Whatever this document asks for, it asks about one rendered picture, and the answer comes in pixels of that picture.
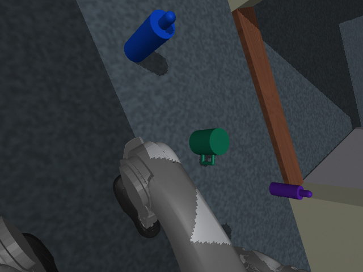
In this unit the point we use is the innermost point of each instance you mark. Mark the right robot foot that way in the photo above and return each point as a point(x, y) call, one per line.
point(127, 206)

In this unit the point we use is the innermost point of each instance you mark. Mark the right robot hand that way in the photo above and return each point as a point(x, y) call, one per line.
point(256, 261)

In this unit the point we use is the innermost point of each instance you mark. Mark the left robot foot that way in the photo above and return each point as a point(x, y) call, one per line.
point(41, 252)

